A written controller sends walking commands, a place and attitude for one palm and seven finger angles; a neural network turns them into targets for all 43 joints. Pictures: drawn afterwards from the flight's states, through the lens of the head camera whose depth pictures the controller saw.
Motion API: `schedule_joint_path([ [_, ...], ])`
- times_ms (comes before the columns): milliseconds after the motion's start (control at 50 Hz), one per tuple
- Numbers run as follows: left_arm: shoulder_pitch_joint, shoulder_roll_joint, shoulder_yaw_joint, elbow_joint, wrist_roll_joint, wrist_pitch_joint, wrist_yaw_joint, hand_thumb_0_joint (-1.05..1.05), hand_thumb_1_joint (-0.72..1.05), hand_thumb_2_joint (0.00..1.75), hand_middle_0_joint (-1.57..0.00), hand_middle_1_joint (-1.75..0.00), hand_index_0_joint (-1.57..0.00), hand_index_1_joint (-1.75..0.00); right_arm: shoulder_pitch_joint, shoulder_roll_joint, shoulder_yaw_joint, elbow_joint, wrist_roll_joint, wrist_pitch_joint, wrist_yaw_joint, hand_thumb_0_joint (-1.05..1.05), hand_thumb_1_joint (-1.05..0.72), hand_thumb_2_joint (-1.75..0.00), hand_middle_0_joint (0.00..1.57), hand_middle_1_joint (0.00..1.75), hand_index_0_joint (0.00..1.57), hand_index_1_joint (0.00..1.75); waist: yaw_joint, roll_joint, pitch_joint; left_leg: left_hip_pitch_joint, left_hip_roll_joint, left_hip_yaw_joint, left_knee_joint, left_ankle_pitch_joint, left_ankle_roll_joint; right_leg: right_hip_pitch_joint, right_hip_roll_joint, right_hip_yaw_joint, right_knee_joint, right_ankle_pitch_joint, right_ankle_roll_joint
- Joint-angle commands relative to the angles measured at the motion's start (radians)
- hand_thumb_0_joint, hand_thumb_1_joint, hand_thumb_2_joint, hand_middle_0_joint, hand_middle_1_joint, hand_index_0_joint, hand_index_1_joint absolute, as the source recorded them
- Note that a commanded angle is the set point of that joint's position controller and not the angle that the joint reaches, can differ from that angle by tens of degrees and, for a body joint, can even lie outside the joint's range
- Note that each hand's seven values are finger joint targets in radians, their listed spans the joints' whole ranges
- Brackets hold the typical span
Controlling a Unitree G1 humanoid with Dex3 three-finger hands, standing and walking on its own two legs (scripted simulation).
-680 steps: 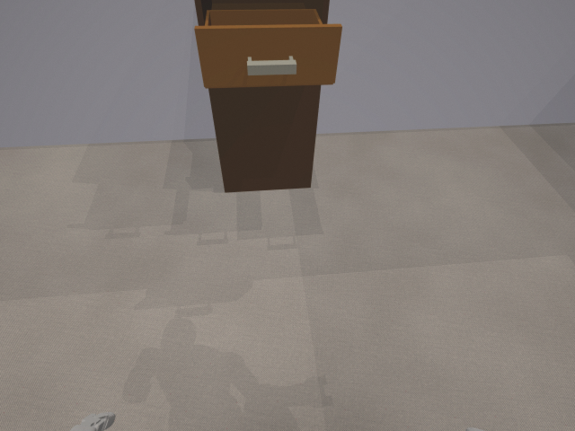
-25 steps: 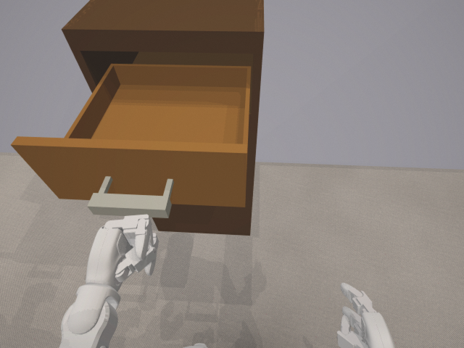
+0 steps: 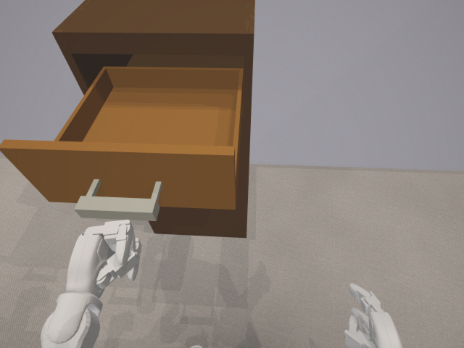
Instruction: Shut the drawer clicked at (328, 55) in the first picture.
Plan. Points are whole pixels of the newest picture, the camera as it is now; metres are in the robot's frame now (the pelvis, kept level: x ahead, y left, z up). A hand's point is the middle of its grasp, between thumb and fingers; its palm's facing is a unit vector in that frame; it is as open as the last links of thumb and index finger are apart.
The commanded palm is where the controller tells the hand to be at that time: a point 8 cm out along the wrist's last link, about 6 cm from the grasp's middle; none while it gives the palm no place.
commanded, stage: push the drawer shut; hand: left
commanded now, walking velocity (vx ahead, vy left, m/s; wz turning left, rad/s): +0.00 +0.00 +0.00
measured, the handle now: (122, 197) +0.35 +0.21 +0.07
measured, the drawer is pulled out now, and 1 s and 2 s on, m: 0.30 0.22 0.10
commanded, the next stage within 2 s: none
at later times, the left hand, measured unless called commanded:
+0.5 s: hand (135, 237) +0.28 +0.17 +0.06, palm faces -0.02 -1.00 -0.04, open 3.0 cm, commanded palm +0.28 +0.22 +0.07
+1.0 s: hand (150, 201) +0.35 +0.16 +0.06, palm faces -0.03 -1.00 -0.04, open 3.2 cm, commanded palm +0.34 +0.21 +0.07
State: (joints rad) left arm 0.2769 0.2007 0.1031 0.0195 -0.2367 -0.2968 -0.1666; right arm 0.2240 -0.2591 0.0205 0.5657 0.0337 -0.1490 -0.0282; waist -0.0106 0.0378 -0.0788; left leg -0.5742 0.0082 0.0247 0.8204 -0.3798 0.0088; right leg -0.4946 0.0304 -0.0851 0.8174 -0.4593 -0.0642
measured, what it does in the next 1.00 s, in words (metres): stands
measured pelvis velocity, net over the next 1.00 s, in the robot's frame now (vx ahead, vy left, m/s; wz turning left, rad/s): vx -0.03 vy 0.02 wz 0.00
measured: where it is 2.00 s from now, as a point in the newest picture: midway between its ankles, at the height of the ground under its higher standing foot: outside the picture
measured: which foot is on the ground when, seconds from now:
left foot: down 0.00-1.00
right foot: down 0.00-1.00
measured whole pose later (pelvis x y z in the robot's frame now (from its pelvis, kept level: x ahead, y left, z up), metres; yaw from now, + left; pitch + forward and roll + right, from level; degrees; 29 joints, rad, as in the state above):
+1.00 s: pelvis -0.03 +0.02 +0.00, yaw +0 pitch +9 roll -1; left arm -0.34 0.23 0.11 0.60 -0.19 -0.32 -0.12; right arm 0.26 -0.26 0.04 0.66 0.04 -0.12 -0.03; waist -0.04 0.03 -0.05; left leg -0.64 0.00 0.03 0.83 -0.33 0.03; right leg -0.56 0.02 -0.09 0.82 -0.41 -0.05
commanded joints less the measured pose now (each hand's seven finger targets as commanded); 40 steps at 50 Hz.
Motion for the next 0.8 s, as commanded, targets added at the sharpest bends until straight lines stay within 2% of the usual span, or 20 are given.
schedule_joint_path([
  [0, -0.152, 0.12, 0.069, -0.191, -0.021, -0.094, -0.016, 0.0, 0.9, 0.9, -1.4, -1.6, -1.4, -1.6, -0.057, -0.108, -0.038, -0.141, 0.003, -0.054, -0.009, 0.0, -0.9, -0.9, 0.2, 0.3, 0.2, 0.3, -0.024, -0.046, -0.177, 0.123, -0.012, -0.032, -0.059, 0.209, 0.026, 0.053, -0.042, 0.105, -0.141, 0.394, 0.074],
  [80, -0.272, 0.155, 0.085, -0.117, -0.024, -0.07, -0.038, 0.0, 0.9, 0.9, -1.4, -1.6, -1.4, -1.6, -0.062, -0.12, -0.037, -0.121, 0.009, -0.046, -0.02, 0.0, -0.9, -0.9, 0.2, 0.3, 0.2, 0.3, -0.045, -0.059, -0.137, 0.087, -0.013, -0.035, -0.048, 0.155, 0.027, 0.024, -0.048, 0.138, -0.172, 0.302, 0.082],
  [100, -0.311, 0.141, 0.069, -0.113, -0.024, -0.067, -0.043, 0.0, 0.9, 0.9, -1.4, -1.6, -1.4, -1.6, -0.066, -0.118, -0.035, -0.122, 0.01, -0.046, -0.021, 0.0, -0.9, -0.9, 0.2, 0.3, 0.2, 0.3, -0.048, -0.054, -0.15, 0.092, -0.014, -0.037, -0.049, 0.155, 0.028, 0.027, -0.051, 0.141, -0.172, 0.303, 0.081],
  [220, -0.392, 0.166, 0.109, -0.078, -0.033, -0.065, -0.035, 0.0, 0.9, 0.9, -1.4, -1.6, -1.4, -1.6, -0.062, -0.117, -0.038, -0.118, 0.008, -0.05, -0.023, 0.0, -0.9, -0.9, 0.2, 0.3, 0.2, 0.3, -0.02, -0.034, -0.255, 0.135, -0.014, -0.035, -0.065, 0.214, 0.028, 0.09, -0.05, 0.129, -0.15, 0.39, 0.079],
  [260, -0.405, 0.146, 0.098, -0.085, -0.036, -0.072, -0.03, 0.0, 0.9, 0.9, -1.4, -1.6, -1.4, -1.6, -0.061, -0.113, -0.038, -0.116, 0.009, -0.054, -0.019, 0.0, -0.9, -0.9, 0.2, 0.3, 0.2, 0.3, -0.024, -0.022, -0.253, 0.158, -0.014, -0.033, -0.073, 0.235, 0.027, 0.081, -0.044, 0.105, -0.14, 0.411, 0.073],
  [300, -0.458, 0.15, 0.091, -0.046, -0.032, -0.074, -0.024, 0.0, 0.9, 0.9, -1.4, -1.6, -1.4, -1.6, -0.058, -0.119, -0.036, -0.103, 0.01, -0.051, -0.021, 0.0, -0.9, -0.9, 0.2, 0.3, 0.2, 0.3, -0.042, -0.057, -0.215, 0.14, -0.011, -0.038, -0.071, 0.206, 0.029, 0.048, -0.04, 0.108, -0.148, 0.369, 0.076],
  [320, -0.498, 0.146, 0.082, -0.046, -0.031, -0.079, -0.023, 0.0, 0.9, 0.9, -1.4, -1.6, -1.4, -1.6, -0.059, -0.119, -0.037, -0.096, 0.011, -0.051, -0.022, 0.0, -0.9, -0.9, 0.2, 0.3, 0.2, 0.3, -0.046, -0.041, -0.209, 0.144, -0.011, -0.04, -0.072, 0.189, 0.028, 0.029, -0.038, 0.106, -0.15, 0.339, 0.073],
  [360, -0.539, 0.157, 0.09, -0.001, -0.031, -0.082, -0.022, 0.0, 0.9, 0.9, -1.4, -1.6, -1.4, -1.6, -0.056, -0.124, -0.035, -0.084, 0.01, -0.051, -0.025, 0.0, -0.9, -0.9, 0.2, 0.3, 0.2, 0.3, -0.053, -0.056, -0.178, 0.124, -0.011, -0.043, -0.075, 0.155, 0.027, 0.013, -0.039, 0.113, -0.163, 0.285, 0.072],
  [380, -0.557, 0.187, 0.114, 0.006, -0.029, -0.089, -0.019, 0.0, 0.9, 0.9, -1.4, -1.6, -1.4, -1.6, -0.056, -0.128, -0.038, -0.079, 0.01, -0.049, -0.026, 0.0, -0.9, -0.9, 0.2, 0.3, 0.2, 0.3, -0.052, -0.077, -0.182, 0.11, -0.01, -0.043, -0.066, 0.15, 0.031, 0.018, -0.041, 0.129, -0.167, 0.272, 0.078],
  [400, -0.58, 0.165, 0.09, 0.005, -0.026, -0.093, -0.024, 0.0, 0.9, 0.9, -1.4, -1.6, -1.4, -1.6, -0.059, -0.123, -0.037, -0.079, 0.011, -0.049, -0.026, 0.0, -0.9, -0.9, 0.2, 0.3, 0.2, 0.3, -0.051, -0.048, -0.195, 0.123, -0.012, -0.041, -0.071, 0.152, 0.03, 0.02, -0.042, 0.127, -0.165, 0.273, 0.073],
  [460, -0.624, 0.167, 0.089, 0.033, -0.026, -0.094, -0.026, 0.0, 0.9, 0.9, -1.4, -1.6, -1.4, -1.6, -0.055, -0.124, -0.037, -0.071, 0.014, -0.051, -0.028, 0.0, -0.9, -0.9, 0.2, 0.3, 0.2, 0.3, -0.048, -0.002, -0.224, 0.154, -0.011, -0.045, -0.082, 0.148, 0.026, 0.01, -0.036, 0.11, -0.159, 0.252, 0.064],
  [520, -0.748, 0.135, 0.035, 0.068, -0.02, -0.089, -0.017, 0.0, 0.9, 0.9, -1.4, -1.6, -1.4, -1.6, -0.05, -0.127, -0.033, -0.058, 0.017, -0.049, -0.032, 0.0, -0.9, -0.9, 0.2, 0.3, 0.2, 0.3, -0.079, -0.022, -0.201, 0.158, -0.006, -0.058, -0.088, 0.089, 0.028, -0.046, -0.031, 0.1, -0.167, 0.173, 0.064],
  [560, -0.79, 0.144, 0.04, 0.098, -0.018, -0.086, -0.008, 0.0, 0.9, 0.9, -1.4, -1.6, -1.4, -1.6, -0.045, -0.131, -0.034, -0.052, 0.016, -0.05, -0.035, 0.0, -0.9, -0.9, 0.2, 0.3, 0.2, 0.3, -0.076, -0.016, -0.208, 0.167, -0.005, -0.066, -0.096, 0.064, 0.027, -0.062, -0.027, 0.094, -0.169, 0.136, 0.06],
  [580, -0.804, 0.184, 0.071, 0.115, -0.012, -0.089, 0.002, 0.0, 0.9, 0.9, -1.4, -1.6, -1.4, -1.6, -0.038, -0.138, -0.035, -0.044, 0.016, -0.046, -0.036, 0.0, -0.9, -0.9, 0.2, 0.3, 0.2, 0.3, -0.076, -0.057, -0.211, 0.152, -0.003, -0.068, -0.094, 0.065, 0.03, -0.046, -0.027, 0.1, -0.175, 0.131, 0.062],
  [600, -0.822, 0.146, 0.035, 0.113, -0.007, -0.089, 0.002, 0.0, 0.9, 0.9, -1.4, -1.6, -1.4, -1.6, -0.041, -0.133, -0.033, -0.05, 0.015, -0.046, -0.035, 0.0, -0.9, -0.9, 0.2, 0.3, 0.2, 0.3, -0.073, -0.026, -0.235, 0.165, -0.007, -0.065, -0.098, 0.07, 0.029, -0.044, -0.029, 0.099, -0.167, 0.138, 0.061],
  [640, -0.884, 0.122, 0.007, 0.134, -0.004, -0.09, 0.009, 0.0, 0.9, 0.9, -1.4, -1.6, -1.4, -1.6, -0.037, -0.132, -0.032, -0.045, 0.018, -0.047, -0.034, 0.0, -0.9, -0.9, 0.2, 0.3, 0.2, 0.3, -0.082, -0.014, -0.237, 0.188, -0.004, -0.074, -0.106, 0.053, 0.025, -0.072, -0.024, 0.083, -0.161, 0.123, 0.057],
  [660, -0.903, 0.119, 0.003, 0.142, -0.002, -0.091, 0.014, 0.0, 0.9, 0.9, -1.4, -1.6, -1.4, -1.6, -0.035, -0.131, -0.033, -0.043, 0.018, -0.049, -0.033, 0.0, -0.9, -0.9, 0.2, 0.3, 0.2, 0.3, -0.082, 0.001, -0.238, 0.196, -0.004, -0.075, -0.107, 0.048, 0.024, -0.08, -0.024, 0.083, -0.163, 0.118, 0.056],
  [740, -0.981, 0.136, 0.006, 0.214, 0.016, -0.09, 0.037, 0.0, 0.9, 0.9, -1.4, -1.6, -1.4, -1.6, -0.017, -0.136, -0.031, -0.032, 0.016, -0.037, -0.03, 0.0, -0.9, -0.9, 0.2, 0.3, 0.2, 0.3, -0.09, -0.029, -0.235, 0.187, -0.003, -0.08, -0.111, 0.033, 0.024, -0.087, -0.021, 0.08, -0.162, 0.107, 0.054],
  [760, -0.99, 0.141, 0.011, 0.224, 0.02, -0.093, 0.04, 0.0, 0.9, 0.9, -1.4, -1.6, -1.4, -1.6, -0.015, -0.137, -0.032, -0.031, 0.015, -0.036, -0.028, 0.0, -0.9, -0.9, 0.2, 0.3, 0.2, 0.3, -0.081, 0.004, -0.25, 0.191, -0.004, -0.08, -0.111, 0.035, 0.021, -0.087, -0.022, 0.08, -0.157, 0.107, 0.051],
  [780, -0.992, 0.139, 0.008, 0.246, 0.025, -0.091, 0.045, 0.0, 0.9, 0.9, -1.4, -1.6, -1.4, -1.6, -0.006, -0.139, -0.031, -0.028, 0.013, -0.033, -0.024, 0.0, -0.9, -0.9, 0.2, 0.3, 0.2, 0.3, -0.087, -0.015, -0.24, 0.186, -0.003, -0.085, -0.112, 0.034, 0.024, -0.093, -0.02, 0.076, -0.157, 0.107, 0.053],
])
